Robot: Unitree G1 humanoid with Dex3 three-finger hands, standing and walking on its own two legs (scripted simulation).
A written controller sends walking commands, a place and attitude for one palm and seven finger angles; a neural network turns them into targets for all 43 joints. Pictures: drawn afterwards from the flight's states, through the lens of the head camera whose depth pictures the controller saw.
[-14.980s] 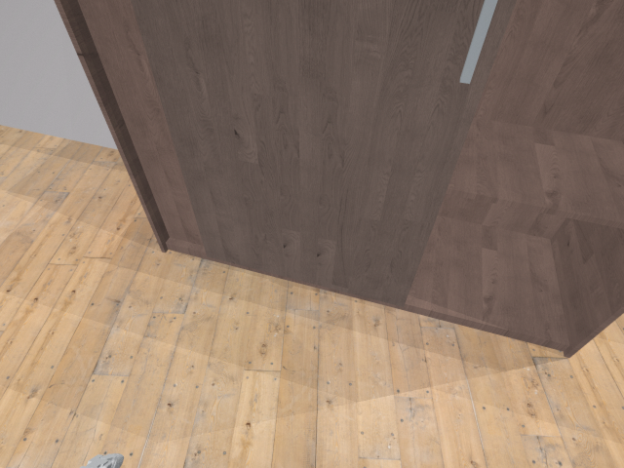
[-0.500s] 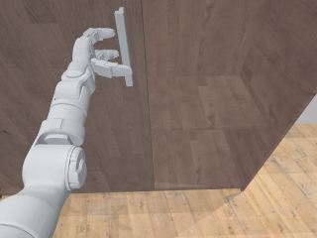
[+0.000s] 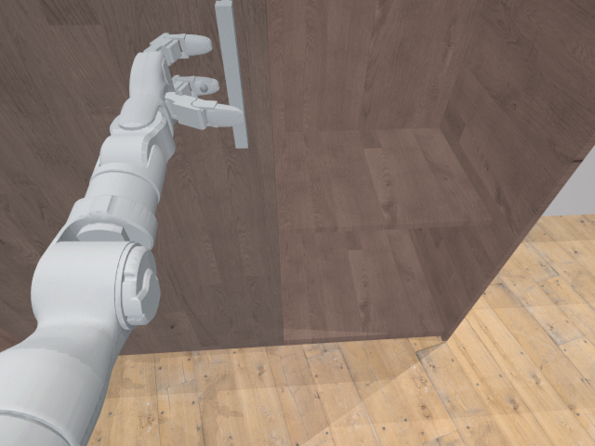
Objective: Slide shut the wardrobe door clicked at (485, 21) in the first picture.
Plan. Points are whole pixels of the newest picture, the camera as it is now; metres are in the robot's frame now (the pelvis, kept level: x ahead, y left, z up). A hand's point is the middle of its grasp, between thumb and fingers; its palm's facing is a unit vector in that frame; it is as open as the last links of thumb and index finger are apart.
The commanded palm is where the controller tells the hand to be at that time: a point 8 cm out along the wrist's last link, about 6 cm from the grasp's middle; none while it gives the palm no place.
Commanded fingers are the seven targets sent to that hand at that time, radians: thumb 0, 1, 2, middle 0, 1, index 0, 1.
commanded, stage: slide the fingers in behind the handle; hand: left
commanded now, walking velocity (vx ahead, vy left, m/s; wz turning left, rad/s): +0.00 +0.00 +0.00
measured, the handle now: (235, 77) +0.54 +0.06 +0.24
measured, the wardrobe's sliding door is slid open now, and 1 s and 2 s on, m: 0.57 0.57 0.57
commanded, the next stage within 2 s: move the hooked fingers beside the handle in 0.08 s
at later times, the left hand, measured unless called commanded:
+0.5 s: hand (202, 87) +0.50 +0.10 +0.25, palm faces +0.01 -1.00 +0.03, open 13.4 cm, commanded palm +0.49 +0.16 +0.24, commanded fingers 0.00 -0.50 0.30 -0.30 -1.20 -0.30 -1.20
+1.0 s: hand (202, 87) +0.50 +0.10 +0.25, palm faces +0.02 -1.00 +0.02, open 13.4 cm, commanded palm +0.49 +0.16 +0.24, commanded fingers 0.00 -0.50 0.30 -0.30 -1.20 -0.30 -1.20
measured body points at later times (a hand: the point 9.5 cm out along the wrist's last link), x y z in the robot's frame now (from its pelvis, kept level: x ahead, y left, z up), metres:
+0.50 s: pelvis -0.01 +0.01 +0.00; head +0.01 +0.02 +0.45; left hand +0.49 +0.16 +0.25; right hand +0.02 -0.25 -0.12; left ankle +0.03 +0.09 -0.74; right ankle +0.02 -0.10 -0.74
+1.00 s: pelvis -0.02 +0.01 -0.01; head +0.01 +0.01 +0.44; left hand +0.49 +0.16 +0.25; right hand -0.02 -0.26 -0.12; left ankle +0.03 +0.09 -0.74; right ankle +0.02 -0.10 -0.74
